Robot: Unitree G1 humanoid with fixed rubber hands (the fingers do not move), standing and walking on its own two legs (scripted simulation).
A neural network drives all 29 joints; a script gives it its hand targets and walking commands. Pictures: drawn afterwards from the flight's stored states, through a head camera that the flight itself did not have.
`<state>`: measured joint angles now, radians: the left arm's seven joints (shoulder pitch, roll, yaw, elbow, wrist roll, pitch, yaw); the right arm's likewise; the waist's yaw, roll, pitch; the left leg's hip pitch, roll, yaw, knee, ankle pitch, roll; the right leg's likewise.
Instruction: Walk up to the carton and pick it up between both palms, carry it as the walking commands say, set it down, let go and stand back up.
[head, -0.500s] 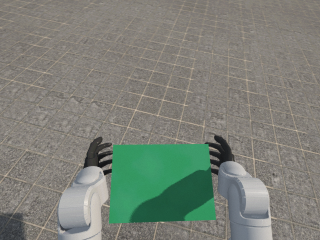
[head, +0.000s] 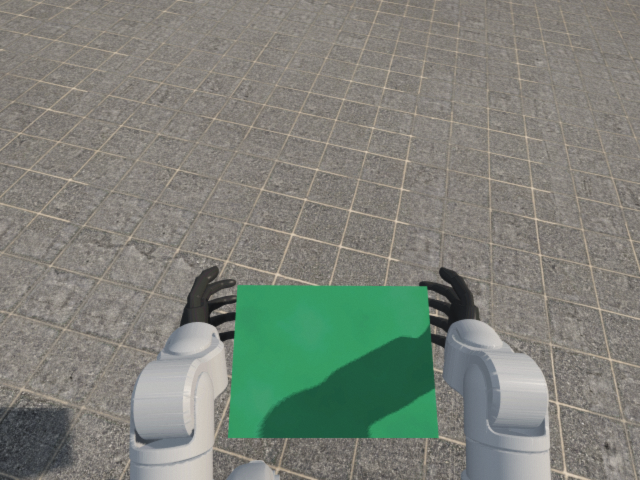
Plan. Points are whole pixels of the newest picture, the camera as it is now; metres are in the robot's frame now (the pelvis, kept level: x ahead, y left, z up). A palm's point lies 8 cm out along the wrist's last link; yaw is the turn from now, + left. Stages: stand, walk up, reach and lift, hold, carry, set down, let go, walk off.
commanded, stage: carry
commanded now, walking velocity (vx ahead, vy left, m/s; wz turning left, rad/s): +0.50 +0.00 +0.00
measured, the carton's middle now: (328, 357) +0.27 +0.00 -0.03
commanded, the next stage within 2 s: none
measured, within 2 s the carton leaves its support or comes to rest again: neither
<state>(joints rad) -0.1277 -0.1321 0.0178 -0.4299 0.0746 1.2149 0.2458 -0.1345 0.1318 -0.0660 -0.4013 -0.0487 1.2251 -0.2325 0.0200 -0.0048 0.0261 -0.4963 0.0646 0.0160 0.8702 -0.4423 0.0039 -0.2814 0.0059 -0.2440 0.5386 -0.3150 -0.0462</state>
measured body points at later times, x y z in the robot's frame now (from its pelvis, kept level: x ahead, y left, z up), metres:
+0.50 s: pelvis +0.35 +0.03 -0.01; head +0.37 +0.03 +0.44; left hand +0.65 +0.15 +0.07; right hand +0.62 -0.14 +0.08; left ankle +0.20 +0.12 -0.66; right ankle +0.40 -0.07 -0.73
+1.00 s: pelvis +0.63 +0.05 -0.03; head +0.61 +0.06 +0.42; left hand +0.90 +0.18 +0.05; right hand +0.87 -0.12 +0.05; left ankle +0.57 +0.12 -0.70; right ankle +0.47 -0.04 -0.73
